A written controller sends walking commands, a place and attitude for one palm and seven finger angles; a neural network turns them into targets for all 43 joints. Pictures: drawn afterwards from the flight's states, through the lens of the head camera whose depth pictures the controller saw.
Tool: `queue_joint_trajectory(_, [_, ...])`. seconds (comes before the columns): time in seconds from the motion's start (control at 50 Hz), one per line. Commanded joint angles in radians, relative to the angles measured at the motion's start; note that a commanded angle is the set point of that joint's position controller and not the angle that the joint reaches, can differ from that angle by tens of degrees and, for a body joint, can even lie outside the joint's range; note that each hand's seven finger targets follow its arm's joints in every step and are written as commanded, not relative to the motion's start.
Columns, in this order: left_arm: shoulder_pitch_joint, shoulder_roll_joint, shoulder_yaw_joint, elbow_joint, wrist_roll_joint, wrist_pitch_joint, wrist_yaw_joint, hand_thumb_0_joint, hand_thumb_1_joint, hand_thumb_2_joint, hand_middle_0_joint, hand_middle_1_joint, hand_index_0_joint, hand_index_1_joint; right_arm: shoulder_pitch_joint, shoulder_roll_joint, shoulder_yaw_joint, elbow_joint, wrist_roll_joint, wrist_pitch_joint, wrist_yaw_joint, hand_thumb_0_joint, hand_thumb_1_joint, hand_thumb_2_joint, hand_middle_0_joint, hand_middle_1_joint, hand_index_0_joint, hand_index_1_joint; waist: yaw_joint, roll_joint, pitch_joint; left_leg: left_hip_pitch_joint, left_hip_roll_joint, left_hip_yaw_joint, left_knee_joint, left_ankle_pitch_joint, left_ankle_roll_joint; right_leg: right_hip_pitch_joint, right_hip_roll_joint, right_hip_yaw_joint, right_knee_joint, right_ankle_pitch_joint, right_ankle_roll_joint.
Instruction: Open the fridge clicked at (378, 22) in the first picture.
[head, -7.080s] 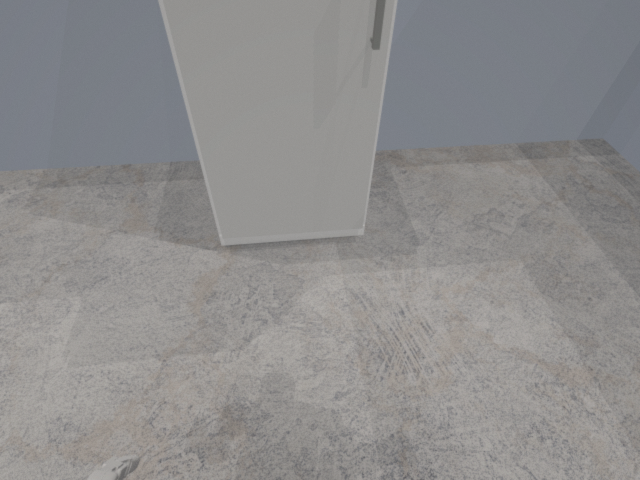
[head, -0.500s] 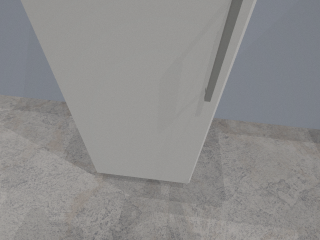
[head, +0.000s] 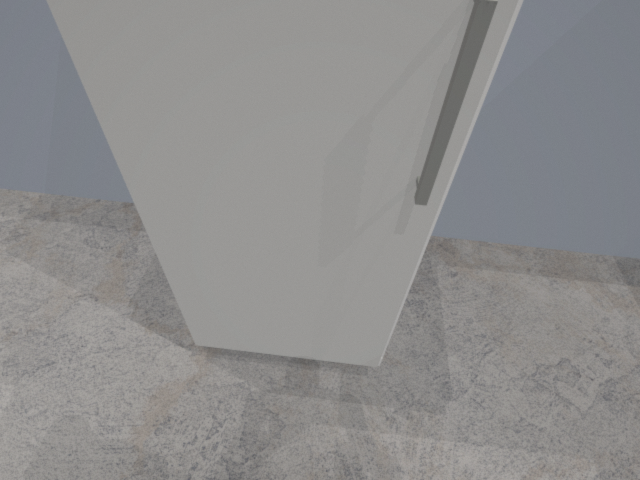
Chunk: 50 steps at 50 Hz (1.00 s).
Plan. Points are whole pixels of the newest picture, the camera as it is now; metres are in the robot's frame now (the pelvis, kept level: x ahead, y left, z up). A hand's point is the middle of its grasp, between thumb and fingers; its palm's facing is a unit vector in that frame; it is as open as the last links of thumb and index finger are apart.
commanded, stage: look again from close up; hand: right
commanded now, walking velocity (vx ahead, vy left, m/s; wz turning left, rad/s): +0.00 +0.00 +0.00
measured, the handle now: (445, 113) +0.53 -0.13 +0.20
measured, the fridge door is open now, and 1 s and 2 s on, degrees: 0 0 0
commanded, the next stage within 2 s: shuffle to correct the standing spot in 0.48 s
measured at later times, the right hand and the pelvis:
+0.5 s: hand out of the picture +0.02 -0.17 -0.17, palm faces +0.02 +0.97 -0.22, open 7.4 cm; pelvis +0.00 +0.02 +0.00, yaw +0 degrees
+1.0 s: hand out of the picture +0.01 -0.13 -0.19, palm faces +0.08 +0.98 -0.16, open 7.4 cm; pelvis +0.05 +0.03 -0.01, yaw -2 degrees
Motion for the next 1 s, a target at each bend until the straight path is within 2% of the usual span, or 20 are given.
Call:
queue_joint_trajectory(0.0, [0.033, 0.105, 0.018, -0.028, -0.002, -0.014, 0.002, 0.000, 0.900, 0.900, -0.200, -0.300, -0.200, -0.300, 0.035, -0.136, -0.026, -0.039, -0.002, -0.016, -0.008, 0.000, -0.900, -0.900, 0.200, 0.300, 0.200, 0.300, -0.001, 0.037, -0.006, 0.035, 0.080, -0.096, -0.091, 0.127, 0.037, -0.059, -0.099, 0.091, -0.091, 0.114, -0.019])
queue_joint_trajectory(0.06, [0.029, 0.107, 0.019, -0.022, -0.002, -0.012, 0.002, 0.000, 0.900, 0.900, -0.200, -0.300, -0.200, -0.300, 0.030, -0.137, -0.025, -0.035, -0.001, -0.016, -0.008, 0.000, -0.900, -0.900, 0.200, 0.300, 0.200, 0.300, 0.001, 0.021, 0.004, 0.020, 0.082, -0.104, -0.101, 0.110, 0.040, -0.058, -0.098, 0.088, -0.095, 0.102, -0.016])
queue_joint_trajectory(0.14, [0.026, 0.108, 0.019, -0.015, -0.002, -0.010, 0.001, 0.000, 0.900, 0.900, -0.200, -0.300, -0.200, -0.300, 0.027, -0.144, -0.026, -0.032, -0.001, -0.018, -0.007, 0.000, -0.900, -0.900, 0.200, 0.300, 0.200, 0.300, 0.002, 0.036, -0.005, 0.030, 0.085, -0.110, -0.111, 0.119, 0.042, -0.053, -0.097, 0.085, -0.088, 0.108, -0.013])
queue_joint_trajectory(0.18, [0.023, 0.108, 0.018, -0.013, -0.002, -0.010, 0.002, 0.000, 0.900, 0.900, -0.200, -0.300, -0.200, -0.300, 0.028, -0.141, -0.026, -0.030, 0.000, -0.017, -0.006, 0.000, -0.900, -0.900, 0.200, 0.300, 0.200, 0.300, 0.001, 0.018, 0.002, 0.021, 0.083, -0.106, -0.113, 0.111, 0.042, -0.050, -0.101, 0.085, -0.095, 0.107, -0.012])
queue_joint_trajectory(0.3, [0.019, 0.107, 0.021, -0.010, -0.002, -0.010, 0.003, 0.000, 0.900, 0.900, -0.200, -0.300, -0.200, -0.300, 0.030, -0.144, -0.028, -0.029, -0.002, -0.019, -0.006, 0.000, -0.900, -0.900, 0.200, 0.300, 0.200, 0.300, 0.001, 0.026, -0.012, 0.035, 0.082, -0.108, -0.119, 0.138, 0.043, -0.039, -0.104, 0.083, -0.089, 0.124, -0.011])
queue_joint_trajectory(0.56, [0.010, 0.116, 0.019, -0.009, -0.001, -0.009, 0.002, 0.000, 0.900, 0.900, -0.200, -0.300, -0.200, -0.300, 0.019, -0.149, -0.031, -0.031, -0.002, -0.016, -0.004, 0.000, -0.900, -0.900, 0.200, 0.300, 0.200, 0.300, -0.003, 0.026, 0.007, 0.025, 0.081, -0.108, -0.137, 0.080, 0.042, -0.053, -0.105, 0.088, -0.107, 0.101, -0.009])
queue_joint_trajectory(0.58, [0.028, 0.074, 0.009, 0.001, 0.002, -0.004, 0.001, 0.000, 0.900, 0.900, -0.200, -0.300, -0.200, -0.300, 0.038, -0.107, -0.023, -0.020, -0.001, -0.010, -0.005, 0.000, -0.900, -0.900, 0.200, 0.300, 0.200, 0.300, -0.001, 0.024, -0.001, 0.025, 0.075, -0.102, -0.137, 0.018, 0.036, -0.052, -0.105, 0.084, -0.106, 0.061, -0.005])
queue_joint_trajectory(0.6, [0.046, 0.057, 0.008, 0.010, 0.004, 0.001, 0.000, 0.000, 0.900, 0.900, -0.200, -0.300, -0.200, -0.300, 0.055, -0.096, -0.020, -0.016, -0.004, -0.005, -0.005, 0.000, -0.900, -0.900, 0.200, 0.300, 0.200, 0.300, -0.003, 0.033, 0.004, 0.021, 0.067, -0.096, -0.135, -0.059, 0.037, -0.061, -0.103, 0.079, -0.100, 0.001, -0.007])
queue_joint_trajectory(0.64, [0.057, 0.062, 0.012, 0.006, 0.010, 0.008, -0.003, 0.000, 0.900, 0.900, -0.200, -0.300, -0.200, -0.300, 0.066, -0.100, -0.027, -0.017, -0.007, 0.004, 0.000, 0.000, -0.900, -0.900, 0.200, 0.300, 0.200, 0.300, -0.004, 0.044, 0.040, -0.018, 0.063, -0.105, -0.136, -0.221, 0.043, -0.098, -0.092, 0.078, -0.094, -0.132, -0.014])
queue_joint_trajectory(0.68, [0.068, 0.061, 0.015, 0.002, 0.014, 0.011, -0.005, 0.000, 0.900, 0.900, -0.200, -0.300, -0.200, -0.300, 0.076, -0.103, -0.033, -0.022, -0.009, 0.006, 0.004, 0.000, -0.900, -0.900, 0.200, 0.300, 0.200, 0.300, -0.002, 0.062, 0.071, -0.049, 0.059, -0.115, -0.138, -0.293, 0.051, -0.124, -0.089, 0.077, -0.081, -0.185, -0.020])
queue_joint_trajectory(0.72, [0.083, 0.060, 0.017, -0.001, 0.014, 0.008, -0.005, 0.000, 0.900, 0.900, -0.200, -0.300, -0.200, -0.300, 0.086, -0.099, -0.037, -0.026, -0.011, 0.005, 0.008, 0.000, -0.900, -0.900, 0.200, 0.300, 0.200, 0.300, -0.001, 0.042, 0.082, -0.059, 0.054, -0.106, -0.116, -0.297, 0.057, -0.137, -0.097, 0.088, -0.075, -0.199, -0.028])
queue_joint_trajectory(0.78, [0.098, 0.061, 0.022, -0.004, 0.012, 0.001, -0.003, 0.000, 0.900, 0.900, -0.200, -0.300, -0.200, -0.300, 0.108, -0.081, -0.041, -0.029, -0.010, -0.001, 0.013, 0.000, -0.900, -0.900, 0.200, 0.300, 0.200, 0.300, 0.001, -0.009, 0.107, -0.089, 0.035, -0.085, -0.065, -0.250, 0.062, -0.138, -0.122, 0.117, -0.078, -0.187, -0.043])
queue_joint_trajectory(0.82, [0.125, 0.065, 0.026, 0.002, 0.009, -0.005, 0.001, 0.000, 0.900, 0.900, -0.200, -0.300, -0.200, -0.300, 0.117, -0.067, -0.042, -0.032, -0.012, -0.006, 0.015, 0.000, -0.900, -0.900, 0.200, 0.300, 0.200, 0.300, 0.005, -0.049, 0.106, -0.085, 0.017, -0.046, -0.006, -0.168, 0.063, -0.133, -0.154, 0.146, -0.080, -0.123, -0.060])
queue_joint_trajectory(0.86, [0.132, 0.070, 0.033, 0.002, 0.008, -0.012, 0.006, 0.000, 0.900, 0.900, -0.200, -0.300, -0.200, -0.300, 0.151, -0.056, -0.046, -0.027, -0.013, -0.012, 0.016, 0.000, -0.900, -0.900, 0.200, 0.300, 0.200, 0.300, -0.003, -0.050, 0.075, -0.052, 0.016, -0.030, 0.032, -0.087, 0.064, -0.126, -0.170, 0.146, -0.043, -0.031, -0.070])
queue_joint_trajectory(0.88, [0.133, 0.065, 0.035, -0.001, 0.008, -0.016, 0.009, 0.000, 0.900, 0.900, -0.200, -0.300, -0.200, -0.300, 0.171, -0.055, -0.050, -0.022, -0.013, -0.015, 0.016, 0.000, -0.900, -0.900, 0.200, 0.300, 0.200, 0.300, -0.009, -0.035, 0.061, -0.025, 0.024, -0.039, 0.035, -0.038, 0.070, -0.131, -0.162, 0.126, -0.001, 0.024, -0.068])
queue_joint_trajectory(0.9, [0.127, 0.052, 0.034, -0.003, 0.007, -0.018, 0.011, 0.000, 0.900, 0.900, -0.200, -0.300, -0.200, -0.300, 0.197, -0.063, -0.053, -0.013, -0.015, -0.017, 0.014, 0.000, -0.900, -0.900, 0.200, 0.300, 0.200, 0.300, -0.018, 0.011, 0.059, 0.019, 0.041, -0.066, 0.018, 0.033, 0.081, -0.158, -0.138, 0.088, 0.065, 0.075, -0.058])
queue_joint_trajectory(0.92, [0.121, 0.034, 0.030, -0.009, 0.006, -0.020, 0.013, 0.000, 0.900, 0.900, -0.200, -0.300, -0.200, -0.300, 0.236, -0.079, -0.060, 0.002, -0.015, -0.020, 0.011, 0.000, -0.900, -0.900, 0.200, 0.300, 0.200, 0.300, -0.031, 0.091, 0.040, 0.095, 0.087, -0.118, -0.014, 0.124, 0.099, -0.220, -0.094, 0.020, 0.166, 0.072, -0.038])
queue_joint_trajectory(0.94, [0.100, 0.003, 0.027, -0.024, 0.004, -0.021, 0.011, 0.000, 0.900, 0.900, -0.200, -0.300, -0.200, -0.300, 0.293, -0.108, -0.071, 0.021, -0.015, -0.023, 0.006, 0.000, -0.900, -0.900, 0.200, 0.300, 0.200, 0.300, -0.047, 0.206, 0.020, 0.180, 0.161, -0.213, -0.074, 0.214, 0.136, -0.315, -0.042, -0.039, 0.292, -0.044, -0.017])
queue_joint_trajectory(0.96, [0.040, -0.008, 0.026, -0.047, 0.002, -0.018, 0.009, 0.000, 0.900, 0.900, -0.200, -0.300, -0.200, -0.300, 0.350, -0.114, -0.076, 0.041, -0.013, -0.026, 0.001, 0.000, -0.900, -0.900, 0.200, 0.300, 0.200, 0.300, -0.074, 0.271, 0.035, 0.228, 0.233, -0.314, -0.134, 0.328, 0.196, -0.419, -0.030, -0.043, 0.421, -0.264, -0.009])
queue_joint_trajectory(0.98, [-0.011, -0.010, 0.028, -0.070, 0.000, -0.018, 0.008, 0.000, 0.900, 0.900, -0.200, -0.300, -0.200, -0.300, 0.371, -0.102, -0.073, 0.046, -0.019, -0.031, -0.006, 0.000, -0.900, -0.900, 0.200, 0.300, 0.200, 0.300, -0.089, 0.232, 0.048, 0.246, 0.279, -0.362, -0.146, 0.471, 0.246, -0.479, -0.042, 0.000, 0.531, -0.321, -0.010])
